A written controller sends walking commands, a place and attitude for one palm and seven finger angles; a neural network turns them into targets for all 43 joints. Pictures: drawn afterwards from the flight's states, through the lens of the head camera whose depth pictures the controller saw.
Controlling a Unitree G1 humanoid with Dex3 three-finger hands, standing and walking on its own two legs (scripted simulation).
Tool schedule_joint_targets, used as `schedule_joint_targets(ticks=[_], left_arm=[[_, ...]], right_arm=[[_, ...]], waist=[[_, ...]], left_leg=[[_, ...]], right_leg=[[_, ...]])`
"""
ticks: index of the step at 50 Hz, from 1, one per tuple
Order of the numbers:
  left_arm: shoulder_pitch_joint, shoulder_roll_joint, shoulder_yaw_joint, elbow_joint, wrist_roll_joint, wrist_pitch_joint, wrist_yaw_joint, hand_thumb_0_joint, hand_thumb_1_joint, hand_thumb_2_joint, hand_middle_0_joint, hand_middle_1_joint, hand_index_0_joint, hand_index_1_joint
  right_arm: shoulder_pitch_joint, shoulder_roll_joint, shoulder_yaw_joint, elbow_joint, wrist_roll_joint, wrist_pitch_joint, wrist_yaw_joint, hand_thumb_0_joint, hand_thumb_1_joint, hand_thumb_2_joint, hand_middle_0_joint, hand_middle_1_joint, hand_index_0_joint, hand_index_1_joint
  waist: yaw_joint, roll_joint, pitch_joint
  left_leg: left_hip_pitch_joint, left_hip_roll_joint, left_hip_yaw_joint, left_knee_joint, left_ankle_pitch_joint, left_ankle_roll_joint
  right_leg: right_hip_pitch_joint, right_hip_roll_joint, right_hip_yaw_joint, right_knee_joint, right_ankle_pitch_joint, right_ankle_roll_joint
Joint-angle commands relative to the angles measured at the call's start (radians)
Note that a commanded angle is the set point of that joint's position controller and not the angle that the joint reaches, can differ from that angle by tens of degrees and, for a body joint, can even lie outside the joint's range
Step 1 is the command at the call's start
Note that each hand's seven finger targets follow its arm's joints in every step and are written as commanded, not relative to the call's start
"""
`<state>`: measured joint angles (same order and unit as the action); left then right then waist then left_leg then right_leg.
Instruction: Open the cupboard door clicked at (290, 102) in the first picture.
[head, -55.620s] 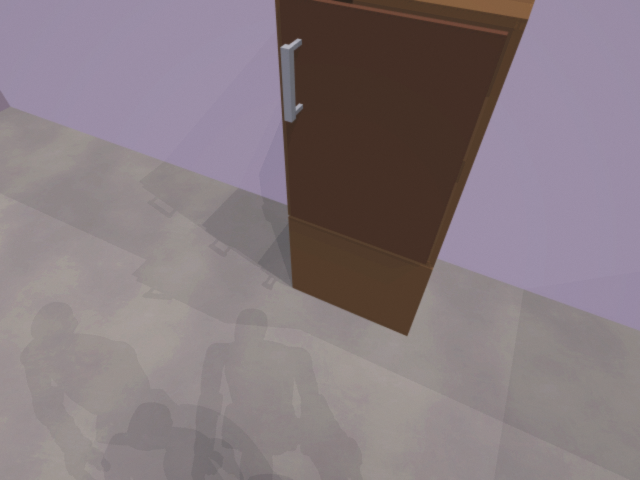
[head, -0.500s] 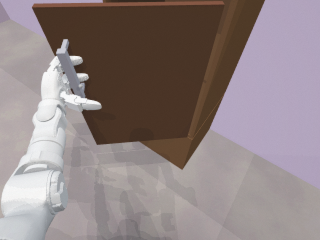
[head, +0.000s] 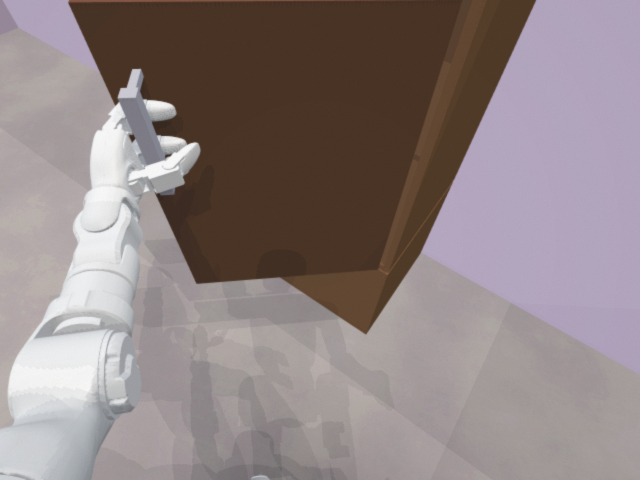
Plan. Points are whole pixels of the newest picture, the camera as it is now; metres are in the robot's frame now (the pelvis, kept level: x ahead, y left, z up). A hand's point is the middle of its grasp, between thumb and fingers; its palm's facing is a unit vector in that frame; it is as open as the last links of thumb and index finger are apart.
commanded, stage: close the thumb around the handle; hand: left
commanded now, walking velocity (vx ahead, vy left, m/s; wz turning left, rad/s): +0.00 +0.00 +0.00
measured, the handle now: (152, 137) +0.53 +0.20 +0.12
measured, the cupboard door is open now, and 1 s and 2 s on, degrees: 42 71 80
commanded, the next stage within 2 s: pull the door open along its arc in 0.22 s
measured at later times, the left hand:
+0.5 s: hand (169, 167) +0.47 +0.17 +0.12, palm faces +0.08 -1.00 +0.00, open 5.4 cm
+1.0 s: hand (226, 287) +0.30 +0.09 +0.13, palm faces +0.26 -0.96 +0.11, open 6.1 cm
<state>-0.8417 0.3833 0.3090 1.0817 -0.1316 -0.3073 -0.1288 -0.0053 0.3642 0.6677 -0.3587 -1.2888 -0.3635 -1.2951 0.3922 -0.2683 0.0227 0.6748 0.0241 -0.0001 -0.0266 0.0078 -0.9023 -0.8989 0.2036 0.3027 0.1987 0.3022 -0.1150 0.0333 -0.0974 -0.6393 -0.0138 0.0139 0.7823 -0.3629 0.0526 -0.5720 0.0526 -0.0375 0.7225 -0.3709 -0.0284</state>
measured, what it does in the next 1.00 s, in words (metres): stands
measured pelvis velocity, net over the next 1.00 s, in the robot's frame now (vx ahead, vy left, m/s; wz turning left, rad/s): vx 0.01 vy -0.01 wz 0.00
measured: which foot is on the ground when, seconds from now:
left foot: down 0.00-1.00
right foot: down 0.00-1.00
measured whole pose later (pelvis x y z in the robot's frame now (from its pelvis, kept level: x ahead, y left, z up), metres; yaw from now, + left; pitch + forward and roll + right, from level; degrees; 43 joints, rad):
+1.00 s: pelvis +0.01 -0.01 +0.01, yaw +0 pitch +2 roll +0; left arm 0.10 -0.05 -0.10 -0.12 -0.10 0.06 0.34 0.04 0.70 0.74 -0.34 -1.33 -0.36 -1.30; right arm 0.15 -0.20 0.03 0.54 0.00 0.02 0.02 0.01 -0.90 -0.90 0.20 0.30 0.20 0.30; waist 0.01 0.05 -0.10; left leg -0.36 -0.02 0.03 0.66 -0.34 0.04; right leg -0.32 0.04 -0.02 0.65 -0.37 -0.04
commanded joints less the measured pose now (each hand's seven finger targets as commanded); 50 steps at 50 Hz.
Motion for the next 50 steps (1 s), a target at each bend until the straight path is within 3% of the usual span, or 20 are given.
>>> schedule_joint_targets(ticks=[1,3,4,5,6,7,9,14,17,24,28,34,37,38,39,40,43,44,45,50], left_arm=[[-0.423,0.219,0.030,-0.213,-0.005,-0.044,0.004,0.000,0.900,0.900,-0.400,-1.350,-0.400,-1.350],[-0.429,0.206,0.024,-0.225,-0.002,-0.039,0.010,0.000,0.900,0.900,-0.400,-1.350,-0.400,-1.350],[-0.399,0.229,0.047,-0.230,-0.002,-0.042,0.015,0.000,0.900,0.900,-0.400,-1.350,-0.400,-1.350],[-0.389,0.201,0.022,-0.235,-0.001,-0.039,0.012,0.000,0.900,0.900,-0.400,-1.350,-0.400,-1.350],[-0.396,0.215,0.038,-0.262,-0.004,-0.043,0.016,0.000,0.900,0.900,-0.400,-1.350,-0.400,-1.350],[-0.397,0.168,-0.002,-0.269,-0.005,-0.042,0.012,0.000,0.900,0.900,-0.400,-1.350,-0.400,-1.350],[-0.410,0.210,0.035,-0.240,-0.010,-0.042,0.017,0.000,0.900,0.900,-0.400,-1.350,-0.400,-1.350],[-0.426,0.235,0.044,-0.240,0.004,-0.048,0.016,0.000,0.900,0.900,-0.400,-1.350,-0.400,-1.350],[-0.467,0.187,0.003,-0.259,0.004,-0.054,0.014,0.000,0.900,0.900,-0.400,-1.350,-0.400,-1.350],[-0.259,0.157,0.007,-0.342,-0.026,-0.041,0.000,0.000,0.900,0.900,-0.400,-1.350,-0.400,-1.350],[-0.093,0.111,-0.006,-0.469,-0.061,-0.008,-0.007,0.000,0.900,0.900,-0.400,-1.350,-0.400,-1.350],[0.252,0.019,-0.055,-0.805,-0.092,0.041,0.006,0.000,0.900,0.900,-0.400,-1.350,-0.400,-1.350],[0.420,-0.055,-0.118,-0.994,-0.090,0.078,0.024,0.000,0.900,0.900,-0.400,-1.350,-0.400,-1.350],[0.427,-0.092,-0.046,-1.063,-0.126,0.110,0.125,0.000,0.900,0.900,-0.400,-1.350,-0.400,-1.350],[0.451,-0.156,-0.139,-1.103,-0.099,0.134,0.174,0.000,0.900,0.900,-0.400,-1.350,-0.400,-1.350],[0.500,-0.168,-0.101,-1.153,-0.103,0.161,0.242,0.000,0.900,0.900,-0.400,-1.350,-0.400,-1.350],[0.664,-0.267,-0.191,-1.316,-0.044,0.219,0.377,0.000,0.900,0.900,-0.400,-1.350,-0.400,-1.350],[0.719,-0.252,-0.180,-1.359,-0.023,0.235,0.418,0.000,0.900,0.900,-0.400,-1.350,-0.400,-1.350],[0.751,-0.302,-0.238,-1.417,0.002,0.258,0.454,0.000,0.900,0.900,-0.400,-1.350,-0.400,-1.350],[0.915,-0.363,-0.325,-1.544,0.104,0.355,0.605,0.000,0.900,0.900,-0.400,-1.350,-0.400,-1.350]], right_arm=[[0.095,-0.160,-0.060,-0.090,0.005,-0.018,-0.011,0.000,-0.900,-0.900,0.200,0.300,0.200,0.300],[0.094,-0.158,-0.060,-0.094,0.004,-0.015,-0.008,0.000,-0.900,-0.900,0.200,0.300,0.200,0.300],[0.099,-0.161,-0.063,-0.097,0.004,-0.014,-0.009,0.000,-0.900,-0.900,0.200,0.300,0.200,0.300],[0.093,-0.158,-0.061,-0.103,0.006,-0.013,-0.008,0.000,-0.900,-0.900,0.200,0.300,0.200,0.300],[0.094,-0.158,-0.064,-0.104,0.005,-0.012,-0.008,0.000,-0.900,-0.900,0.200,0.300,0.200,0.300],[0.089,-0.154,-0.063,-0.108,0.006,-0.012,-0.005,0.000,-0.900,-0.900,0.200,0.300,0.200,0.300],[0.099,-0.160,-0.063,-0.096,0.005,-0.010,-0.010,0.000,-0.900,-0.900,0.200,0.300,0.200,0.300],[0.099,-0.159,-0.061,-0.091,0.005,-0.011,-0.014,0.000,-0.900,-0.900,0.200,0.300,0.200,0.300],[0.085,-0.151,-0.060,-0.090,0.005,-0.015,-0.012,0.000,-0.900,-0.900,0.200,0.300,0.200,0.300],[0.063,-0.152,-0.066,-0.127,0.010,-0.019,-0.004,0.000,-0.900,-0.900,0.200,0.300,0.200,0.300],[0.023,-0.144,-0.069,-0.165,0.020,-0.023,0.000,0.000,-0.900,-0.900,0.200,0.300,0.200,0.300],[-0.057,-0.118,-0.068,-0.221,0.031,-0.045,0.014,0.000,-0.900,-0.900,0.200,0.300,0.200,0.300],[-0.113,-0.100,-0.063,-0.249,0.035,-0.061,0.019,0.000,-0.900,-0.900,0.200,0.300,0.200,0.300],[-0.156,-0.074,-0.060,-0.254,0.034,-0.068,0.021,0.000,-0.900,-0.900,0.200,0.300,0.200,0.300],[-0.175,-0.079,-0.053,-0.255,0.025,-0.074,0.021,0.000,-0.900,-0.900,0.200,0.300,0.200,0.300],[-0.204,-0.068,-0.054,-0.256,0.025,-0.077,0.026,0.000,-0.900,-0.900,0.200,0.300,0.200,0.300],[-0.258,-0.056,-0.045,-0.271,0.003,-0.069,0.037,0.000,-0.900,-0.900,0.200,0.300,0.200,0.300],[-0.268,-0.055,-0.044,-0.274,-0.004,-0.058,0.035,0.000,-0.900,-0.900,0.200,0.300,0.200,0.300],[-0.289,-0.043,-0.038,-0.283,-0.009,-0.047,0.038,0.000,-0.900,-0.900,0.200,0.300,0.200,0.300],[-0.350,-0.014,-0.023,-0.294,-0.036,0.020,0.039,0.000,-0.900,-0.900,0.200,0.300,0.200,0.300]], waist=[[0.008,0.041,-0.375],[0.005,0.029,-0.345],[0.016,0.012,-0.353],[0.011,0.016,-0.345],[0.016,0.015,-0.360],[0.008,0.039,-0.352],[0.002,-0.012,-0.321],[0.003,0.028,-0.341],[-0.006,0.071,-0.341],[0.042,0.032,-0.403],[0.070,-0.023,-0.378],[0.127,0.016,-0.357],[0.135,0.011,-0.304],[0.189,-0.014,-0.290],[0.151,-0.016,-0.235],[0.173,-0.037,-0.209],[0.171,-0.069,-0.210],[0.178,-0.090,-0.214],[0.175,-0.057,-0.203],[0.168,-0.067,-0.133]], left_leg=[[0.353,0.024,-0.084,-0.073,0.404,-0.024],[0.341,0.024,-0.081,-0.077,0.393,-0.022],[0.336,0.022,-0.081,-0.074,0.411,-0.019],[0.337,0.023,-0.076,-0.078,0.408,-0.020],[0.345,0.025,-0.078,-0.078,0.418,-0.021],[0.362,0.025,-0.079,-0.078,0.418,-0.023],[0.329,0.025,-0.081,-0.080,0.378,-0.018],[0.336,0.020,-0.076,-0.080,0.362,-0.017],[0.365,0.022,-0.081,-0.077,0.364,-0.022],[0.378,0.020,-0.071,-0.077,0.443,-0.021],[0.358,0.018,-0.045,-0.096,0.446,-0.011],[0.406,0.021,-0.030,-0.111,0.585,-0.010],[0.431,0.028,-0.029,-0.133,0.601,-0.013],[0.402,0.024,-0.029,-0.145,0.563,-0.020],[0.400,0.024,-0.027,-0.153,0.509,-0.019],[0.384,0.026,-0.031,-0.168,0.464,-0.025],[0.395,0.026,-0.028,-0.182,0.428,-0.034],[0.391,0.026,-0.030,-0.183,0.421,-0.035],[0.395,0.022,-0.022,-0.187,0.405,-0.034],[0.377,0.020,-0.024,-0.189,0.326,-0.036]], right_leg=[[0.053,0.003,0.012,-0.068,0.343,0.000],[0.049,0.004,0.010,-0.074,0.339,0.001],[0.070,0.006,0.011,-0.071,0.351,-0.002],[0.068,0.005,0.012,-0.074,0.355,0.000],[0.075,0.005,0.012,-0.072,0.362,-0.001],[0.056,0.006,0.010,-0.074,0.353,-0.001],[0.061,0.006,0.011,-0.082,0.333,0.000],[0.066,0.001,0.020,-0.082,0.330,-0.002],[0.033,0.001,0.017,-0.082,0.315,-0.002],[0.118,0.005,0.012,-0.073,0.386,-0.006],[0.189,0.004,0.016,-0.091,0.450,0.001],[0.271,-0.006,0.016,-0.097,0.546,0.001],[0.274,-0.011,0.009,-0.106,0.550,0.006],[0.283,-0.008,-0.006,-0.117,0.503,0.005],[0.271,-0.010,-0.011,-0.122,0.474,0.007],[0.269,-0.011,-0.017,-0.131,0.434,0.006],[0.298,-0.021,-0.019,-0.126,0.408,0.003],[0.324,-0.022,-0.018,-0.128,0.402,0.001],[0.325,-0.030,-0.012,-0.129,0.409,0.001],[0.346,-0.044,0.003,-0.162,0.366,-0.006]])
